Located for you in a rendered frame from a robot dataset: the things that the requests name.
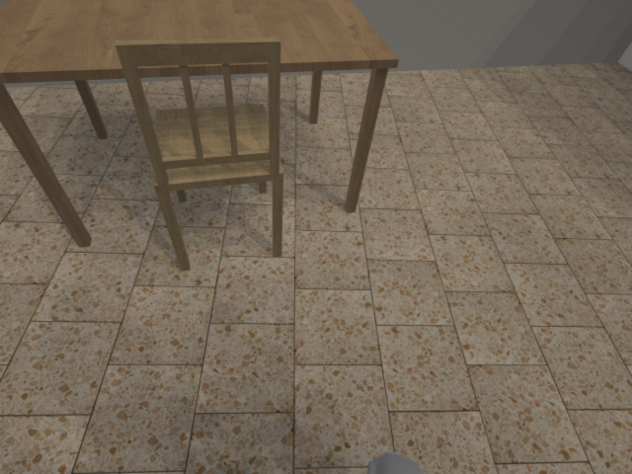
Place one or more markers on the right robot thigh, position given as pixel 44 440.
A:
pixel 393 464

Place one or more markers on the table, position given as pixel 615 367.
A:
pixel 75 40

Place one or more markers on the chair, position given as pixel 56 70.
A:
pixel 198 148

